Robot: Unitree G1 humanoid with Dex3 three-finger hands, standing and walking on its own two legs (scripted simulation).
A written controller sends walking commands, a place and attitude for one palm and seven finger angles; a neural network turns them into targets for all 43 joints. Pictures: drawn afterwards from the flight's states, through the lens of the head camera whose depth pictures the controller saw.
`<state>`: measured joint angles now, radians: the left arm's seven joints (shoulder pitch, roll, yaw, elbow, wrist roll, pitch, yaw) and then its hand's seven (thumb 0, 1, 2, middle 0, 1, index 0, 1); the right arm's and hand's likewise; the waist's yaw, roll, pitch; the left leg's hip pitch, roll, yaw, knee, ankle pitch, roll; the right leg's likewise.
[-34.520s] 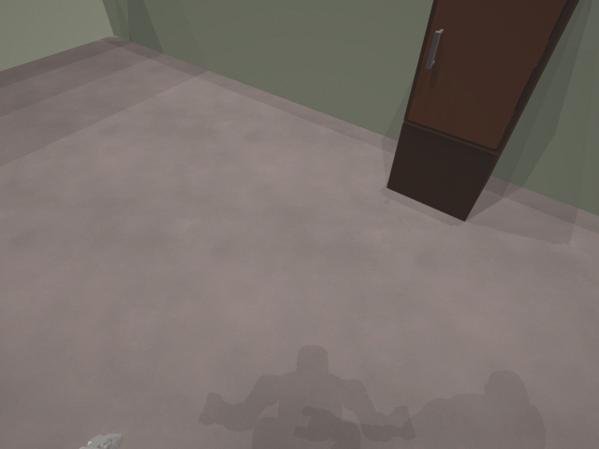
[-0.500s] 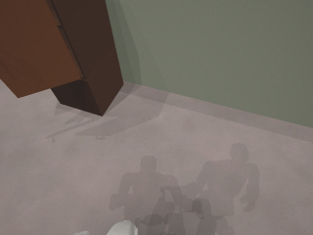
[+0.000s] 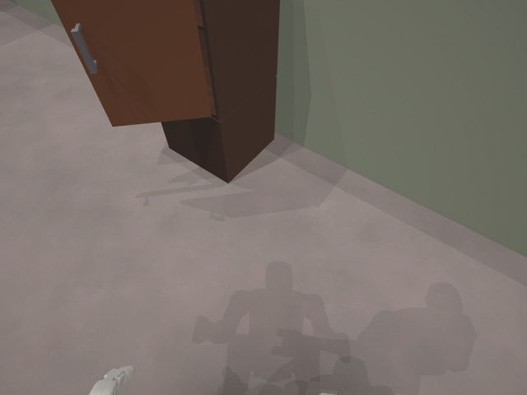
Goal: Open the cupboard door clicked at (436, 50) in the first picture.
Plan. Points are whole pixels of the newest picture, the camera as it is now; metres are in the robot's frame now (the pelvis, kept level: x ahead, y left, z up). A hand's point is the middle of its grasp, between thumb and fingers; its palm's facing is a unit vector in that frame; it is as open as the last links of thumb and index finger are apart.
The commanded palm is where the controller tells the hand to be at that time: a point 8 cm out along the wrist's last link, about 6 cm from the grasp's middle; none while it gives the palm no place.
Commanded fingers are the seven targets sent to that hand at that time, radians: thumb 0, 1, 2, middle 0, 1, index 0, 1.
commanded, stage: turn to face it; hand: left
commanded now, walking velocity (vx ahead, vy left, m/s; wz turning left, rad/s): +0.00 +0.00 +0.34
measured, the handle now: (86, 49) +0.98 +0.58 -0.03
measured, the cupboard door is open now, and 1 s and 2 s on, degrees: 46 46 46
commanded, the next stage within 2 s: take the last steps up to it in 0.20 s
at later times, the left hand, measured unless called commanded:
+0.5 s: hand out of the picture -0.01 +0.20 -0.19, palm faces +0.27 -0.94 -0.20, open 7.4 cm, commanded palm none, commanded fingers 0.00 0.90 0.90 -0.20 -0.30 -0.20 -0.30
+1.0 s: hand (147, 387) +0.15 +0.21 -0.15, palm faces +0.36 -0.90 -0.23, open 7.2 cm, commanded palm none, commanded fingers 0.00 0.90 0.90 -0.20 -0.30 -0.20 -0.30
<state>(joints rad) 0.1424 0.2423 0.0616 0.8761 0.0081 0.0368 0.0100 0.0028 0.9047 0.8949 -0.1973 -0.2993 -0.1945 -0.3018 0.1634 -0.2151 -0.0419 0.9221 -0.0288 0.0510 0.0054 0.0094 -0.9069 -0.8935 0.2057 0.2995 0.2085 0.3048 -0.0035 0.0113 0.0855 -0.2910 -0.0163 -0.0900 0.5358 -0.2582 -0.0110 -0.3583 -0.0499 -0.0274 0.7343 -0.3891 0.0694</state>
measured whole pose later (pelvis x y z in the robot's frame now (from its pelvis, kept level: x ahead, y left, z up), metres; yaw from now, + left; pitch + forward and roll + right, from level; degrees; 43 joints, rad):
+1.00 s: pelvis +0.15 +0.02 +0.01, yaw +17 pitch -1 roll +1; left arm 0.25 0.14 0.06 0.99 0.01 -0.06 0.02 -0.01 0.93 0.89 -0.20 -0.30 -0.20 -0.30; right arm 0.32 -0.20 -0.05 1.09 -0.03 0.03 0.02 0.01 -0.91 -0.89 0.20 0.30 0.20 0.30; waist 0.00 0.03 0.05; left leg -0.46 0.03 0.03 1.10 -0.30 0.00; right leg -0.19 -0.08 -0.16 0.48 -0.28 -0.01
